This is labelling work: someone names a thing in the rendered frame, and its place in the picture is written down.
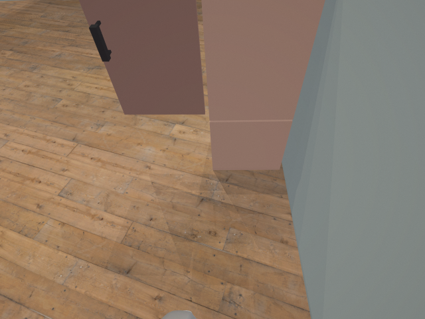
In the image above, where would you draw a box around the handle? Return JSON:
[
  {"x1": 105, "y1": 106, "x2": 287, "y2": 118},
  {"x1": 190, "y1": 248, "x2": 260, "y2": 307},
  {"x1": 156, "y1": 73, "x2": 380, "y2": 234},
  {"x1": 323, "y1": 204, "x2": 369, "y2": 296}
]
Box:
[{"x1": 89, "y1": 21, "x2": 112, "y2": 62}]

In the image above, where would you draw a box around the cupboard door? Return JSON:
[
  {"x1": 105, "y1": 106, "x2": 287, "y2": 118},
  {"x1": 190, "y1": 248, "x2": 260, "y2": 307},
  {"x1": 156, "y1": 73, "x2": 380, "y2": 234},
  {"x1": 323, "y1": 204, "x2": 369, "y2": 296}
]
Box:
[{"x1": 79, "y1": 0, "x2": 205, "y2": 115}]

